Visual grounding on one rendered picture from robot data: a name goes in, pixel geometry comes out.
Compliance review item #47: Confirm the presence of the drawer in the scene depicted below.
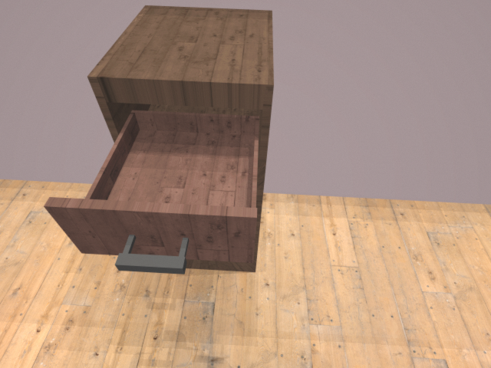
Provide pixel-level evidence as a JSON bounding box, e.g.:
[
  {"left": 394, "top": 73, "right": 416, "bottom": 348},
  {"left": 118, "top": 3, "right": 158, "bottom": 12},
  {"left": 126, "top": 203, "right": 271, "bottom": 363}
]
[{"left": 44, "top": 110, "right": 259, "bottom": 263}]

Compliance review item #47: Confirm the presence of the handle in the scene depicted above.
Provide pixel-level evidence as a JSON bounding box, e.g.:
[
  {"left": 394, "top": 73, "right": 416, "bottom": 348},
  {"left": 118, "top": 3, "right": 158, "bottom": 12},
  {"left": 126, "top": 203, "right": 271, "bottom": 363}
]
[{"left": 115, "top": 235, "right": 189, "bottom": 274}]

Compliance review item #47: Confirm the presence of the cabinet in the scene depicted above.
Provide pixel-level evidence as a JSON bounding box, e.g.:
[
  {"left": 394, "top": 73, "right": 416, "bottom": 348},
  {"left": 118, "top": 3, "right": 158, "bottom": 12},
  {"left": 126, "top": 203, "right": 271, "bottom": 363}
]
[{"left": 87, "top": 5, "right": 274, "bottom": 272}]

